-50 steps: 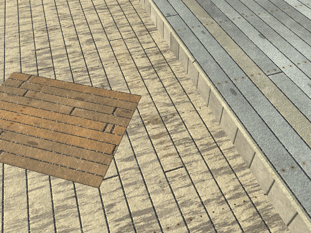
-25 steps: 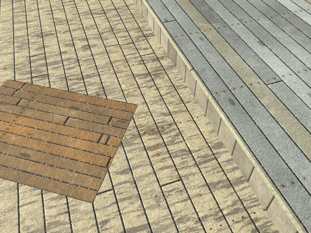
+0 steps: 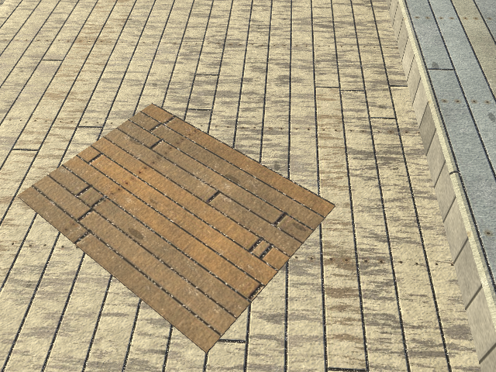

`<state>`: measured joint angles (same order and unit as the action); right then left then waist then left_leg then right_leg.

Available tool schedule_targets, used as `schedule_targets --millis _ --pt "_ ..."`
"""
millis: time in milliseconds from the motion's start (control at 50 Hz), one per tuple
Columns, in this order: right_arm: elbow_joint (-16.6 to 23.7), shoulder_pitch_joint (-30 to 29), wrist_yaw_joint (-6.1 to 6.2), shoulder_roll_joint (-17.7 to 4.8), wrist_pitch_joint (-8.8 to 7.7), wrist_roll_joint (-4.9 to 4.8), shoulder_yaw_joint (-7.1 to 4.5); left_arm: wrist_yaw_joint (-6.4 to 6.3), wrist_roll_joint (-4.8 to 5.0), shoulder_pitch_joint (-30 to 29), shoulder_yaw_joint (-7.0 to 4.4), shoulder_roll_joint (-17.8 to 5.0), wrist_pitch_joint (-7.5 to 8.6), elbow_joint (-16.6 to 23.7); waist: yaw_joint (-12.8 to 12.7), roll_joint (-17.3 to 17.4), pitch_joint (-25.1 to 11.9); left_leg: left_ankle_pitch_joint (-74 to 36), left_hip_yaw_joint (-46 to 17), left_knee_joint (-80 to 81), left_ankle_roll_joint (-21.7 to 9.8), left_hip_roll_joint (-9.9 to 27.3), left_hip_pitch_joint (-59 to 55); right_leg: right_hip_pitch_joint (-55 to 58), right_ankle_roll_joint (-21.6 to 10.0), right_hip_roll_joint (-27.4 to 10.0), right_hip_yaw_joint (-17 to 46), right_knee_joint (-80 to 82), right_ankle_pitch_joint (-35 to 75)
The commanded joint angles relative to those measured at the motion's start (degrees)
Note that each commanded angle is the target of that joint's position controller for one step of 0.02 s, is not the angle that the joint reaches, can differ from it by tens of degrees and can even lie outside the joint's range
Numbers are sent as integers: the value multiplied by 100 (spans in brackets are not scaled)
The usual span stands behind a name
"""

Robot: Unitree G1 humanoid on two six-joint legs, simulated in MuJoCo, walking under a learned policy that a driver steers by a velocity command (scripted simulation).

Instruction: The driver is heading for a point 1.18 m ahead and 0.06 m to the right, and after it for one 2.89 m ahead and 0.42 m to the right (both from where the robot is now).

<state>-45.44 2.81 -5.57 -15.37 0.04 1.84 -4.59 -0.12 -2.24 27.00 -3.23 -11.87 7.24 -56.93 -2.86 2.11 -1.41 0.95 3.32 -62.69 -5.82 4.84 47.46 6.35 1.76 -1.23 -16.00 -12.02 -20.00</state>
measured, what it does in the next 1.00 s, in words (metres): walks ahead, turning right: left foot, then right foot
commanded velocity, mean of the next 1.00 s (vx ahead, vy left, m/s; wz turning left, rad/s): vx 0.98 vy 0.00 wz -0.25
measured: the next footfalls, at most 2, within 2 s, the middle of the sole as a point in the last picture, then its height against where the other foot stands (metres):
left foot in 0.16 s outside the picture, level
right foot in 0.62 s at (246, 300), level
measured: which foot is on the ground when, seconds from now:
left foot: up 0.00-0.14, down 0.16-0.62, up 0.64-1.00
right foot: down 0.00-0.16, up 0.18-0.60, down 0.62-1.00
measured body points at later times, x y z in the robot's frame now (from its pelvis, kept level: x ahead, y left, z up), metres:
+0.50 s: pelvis +0.41 +0.09 -0.01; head +0.43 +0.09 +0.44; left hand +0.53 +0.34 -0.13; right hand +0.42 -0.17 -0.15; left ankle +0.25 +0.07 -0.73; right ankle +0.64 -0.01 -0.66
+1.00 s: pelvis +0.87 +0.13 -0.01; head +0.91 +0.11 +0.44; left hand +0.91 +0.43 -0.12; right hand +1.12 -0.12 -0.05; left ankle +1.10 +0.25 -0.71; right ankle +0.68 +0.09 -0.73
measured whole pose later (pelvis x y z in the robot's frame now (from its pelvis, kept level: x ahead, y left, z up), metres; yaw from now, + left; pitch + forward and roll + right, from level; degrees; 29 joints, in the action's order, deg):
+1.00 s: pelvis +0.87 +0.13 -0.01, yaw -17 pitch +4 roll +1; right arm -33.0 -4.3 -0.8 -13.9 -4.7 1.7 3.2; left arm 1.1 -0.1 26.3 -5.3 -17.9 4.5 -49.2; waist -9.1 0.0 1.0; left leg 1.0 -4.8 -29.6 1.7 3.7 34.8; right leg 3.3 -8.0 8.0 15.7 -20.5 -24.5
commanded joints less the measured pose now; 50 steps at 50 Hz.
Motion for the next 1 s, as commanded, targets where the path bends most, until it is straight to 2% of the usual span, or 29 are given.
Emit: schedule_targets --millis 20,80,120,140,160,180,200,220,240,260,280,320,360,440,520,560,600,620,640,660,680,700,720,740,780,820,920,960,1000 --pt "642 -1010 -93 -22 -50 11 108 -70 5 -48 -81 -622 89 237 90 -516 1269 -43 426 1056 -190 29 204 -358 -360 -1358 122 922 2146" --pt "703 -859 10 -88 -57 -58 141 -156 39 -5 -118 -973 -31 210 334 -691 930 409 1075 1841 -581 -575 -1051 112 -296 -1368 -358 22 6341" --pt "465 342 143 -400 -59 -95 36 -207 12 -110 -224 -1395 -225 286 981 -1037 212 1136 1143 1876 -797 -985 -2244 410 -386 -1577 -318 -1695 8460" --pt "220 1372 221 -673 -78 -107 -98 -176 12 -295 -285 -1562 -304 399 1417 -1134 -292 1566 1014 1991 -926 -1152 -3371 64 -542 -1680 -160 -3029 8479" --pt "-131 2442 323 -988 -114 -48 -283 -131 3 -420 -298 -1553 -328 479 1834 -903 -789 1715 500 2570 -1066 -1188 -5079 -1026 -511 -1588 -36 -4796 7142" --pt "-192 1992 398 -1220 -78 -114 -422 -65 -6 -537 -179 -861 -268 604 1374 402 -644 2420 -1210 2934 -1086 -154 -6251 -3152 -411 -555 200 -6806 934" --pt "5 1718 354 -1758 -44 100 -416 27 208 -411 -47 -571 -103 1306 701 1004 -1394 3253 -4614 4338 -1940 1156 -7290 -5065 -231 148 1231 -8135 -532" --pt "-65 2087 455 -1424 -29 140 -389 7 245 -1149 -72 -897 14 1318 1106 -132 -1080 2892 -4377 4965 -1648 1260 -7020 -5486 -344 -169 1739 -8096 119" --pt "-222 1973 517 -1168 -127 113 -323 -11 323 -984 -44 -841 31 1214 828 -492 -331 2398 -3706 4961 -1457 1277 -6111 -5431 -444 -448 1708 -7797 323" --pt "-263 1769 528 -875 -267 126 -221 -10 233 -1010 2 -739 -14 1133 562 -993 -10 1919 -3114 4984 -1186 1063 -5182 -5004 -488 -706 1844 -7309 448" --pt "-241 1488 565 -723 -397 140 -145 40 141 -825 43 -589 -130 994 296 -1089 138 1769 -2555 5065 -998 865 -4537 -4590 -518 -819 1971 -7061 535" --pt "-368 1428 548 -392 -603 2 -7 181 97 -541 64 -458 -400 803 50 -727 466 1262 -1672 5328 -438 510 -3691 -4143 -511 -963 2137 -6568 760" --pt "-509 1658 473 -434 -727 -69 9 255 167 -1019 54 -471 -510 965 128 -354 861 148 -844 5504 -23 267 -3464 -4456 -505 -836 2095 -6067 1107" --pt "-632 2017 424 -251 -833 -110 130 321 254 -2073 137 -391 -445 1292 438 26 1063 -2552 566 5702 559 -280 -3767 -4436 -736 -302 1191 -4345 2487" --pt "-670 2103 657 -528 -885 -140 193 389 206 -2240 189 -493 -392 1350 267 238 687 -5679 1015 5380 785 105 -4805 -3681 -1011 258 421 -2931 3146" --pt "-573 1890 885 -832 -786 -102 130 375 182 -1547 89 -834 -475 1147 -226 482 194 -7084 1090 4382 852 386 -5315 -2916 -1112 623 269 -2756 2786" --pt "-300 1143 992 -1165 -589 19 16 313 176 558 -166 -1361 -577 571 -1368 548 -585 -7515 936 1770 795 580 -4749 -961 -1449 758 635 -2753 2004" --pt "-148 428 950 -1336 -481 -25 -90 233 251 1769 -346 -1580 -598 288 -2190 -12 -759 -5099 1029 -1247 710 58 -3802 71 -2011 286 1332 -2039 1997" --pt "154 -224 734 -329 -590 102 173 167 373 1372 -316 -1363 -665 62 -1632 -1654 12 2210 679 -3582 546 -1156 -1464 468 -2017 166 1867 -2416 2124" --pt "621 697 656 334 -690 7 395 182 174 333 -238 -1459 -600 403 -185 -1482 -272 2822 -379 -4376 596 -995 147 812 -2690 -377 3928 -2521 2520" --pt "913 998 565 134 -846 32 485 124 99 68 -268 -1451 -603 643 -115 -1124 -939 2638 -1139 -3911 555 -852 566 1042 -3159 -1268 5913 -890 -18" --pt "812 909 511 -280 -926 116 449 65 38 -197 -237 -1108 -593 752 94 101 -178 2098 -1150 -3046 455 -482 492 -49 -2818 -1314 6158 80 -1475" --pt "808 752 502 -434 -866 213 409 48 59 -502 -208 -1060 -548 791 374 505 313 1931 -1070 -2442 528 -274 163 -1029 -2526 -1116 5784 251 -1509" --pt "817 729 509 -410 -737 320 447 21 78 -581 -204 -1153 -453 833 531 521 577 1935 -1034 -2021 644 -140 -122 -1711 -2441 -873 5477 276 -1123" --pt "945 461 502 -404 -462 314 506 24 157 -644 -169 -1138 -270 875 628 541 928 1611 -770 -785 887 156 -920 -3066 -2257 -315 4561 504 -544" --pt "1222 -160 459 -389 -424 188 555 41 169 -501 -239 -1301 -171 926 381 243 968 838 -508 548 1023 214 -1480 -3445 -2168 10 3985 570 679" --pt "1578 -1031 451 -217 -457 -44 636 147 260 19 -390 -1446 -215 937 -382 -483 486 -520 -258 2752 854 -278 -1910 -1926 -1611 196 3739 -95 2838" --pt "1620 -954 488 -351 -513 -37 586 101 235 -50 -428 -1490 -240 1009 -321 -619 305 -346 -387 3367 784 -426 -2305 -1432 -1419 84 3891 -531 3311" --pt "1366 59 591 -848 -577 -59 368 96 185 -305 -480 -1759 -214 1114 235 -590 -439 436 -423 3509 630 -666 -3585 -1140 -1173 93 3879 -1829 4596"
Keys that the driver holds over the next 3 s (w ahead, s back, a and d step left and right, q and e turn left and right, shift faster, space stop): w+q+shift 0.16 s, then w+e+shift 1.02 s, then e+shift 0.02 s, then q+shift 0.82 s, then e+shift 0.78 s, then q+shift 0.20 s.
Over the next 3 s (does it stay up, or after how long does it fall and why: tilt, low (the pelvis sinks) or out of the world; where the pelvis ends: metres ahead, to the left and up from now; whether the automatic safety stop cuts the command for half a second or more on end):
stays up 1.40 -0.01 0.00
